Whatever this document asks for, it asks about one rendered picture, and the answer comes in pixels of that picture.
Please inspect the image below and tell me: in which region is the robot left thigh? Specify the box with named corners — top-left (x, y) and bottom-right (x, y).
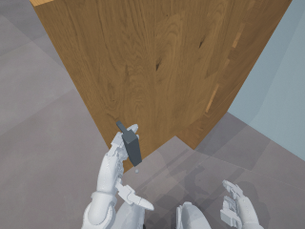
top-left (111, 201), bottom-right (145, 229)

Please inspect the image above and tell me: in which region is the right robot hand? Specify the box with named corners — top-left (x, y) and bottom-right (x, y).
top-left (220, 179), bottom-right (259, 229)

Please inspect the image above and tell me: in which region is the left robot hand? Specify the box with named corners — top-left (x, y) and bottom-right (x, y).
top-left (96, 124), bottom-right (154, 211)

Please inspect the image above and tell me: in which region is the robot right thigh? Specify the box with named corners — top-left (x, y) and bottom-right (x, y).
top-left (175, 204), bottom-right (212, 229)

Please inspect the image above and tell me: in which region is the robot thigh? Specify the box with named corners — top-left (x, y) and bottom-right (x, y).
top-left (175, 204), bottom-right (212, 229)
top-left (111, 201), bottom-right (145, 229)

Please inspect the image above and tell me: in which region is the handle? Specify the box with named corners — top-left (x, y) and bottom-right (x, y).
top-left (116, 120), bottom-right (142, 167)

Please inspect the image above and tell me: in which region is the cupboard door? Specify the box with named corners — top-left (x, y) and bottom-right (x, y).
top-left (30, 0), bottom-right (251, 174)

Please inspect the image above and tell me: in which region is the robot left forearm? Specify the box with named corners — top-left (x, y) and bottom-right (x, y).
top-left (81, 191), bottom-right (117, 229)

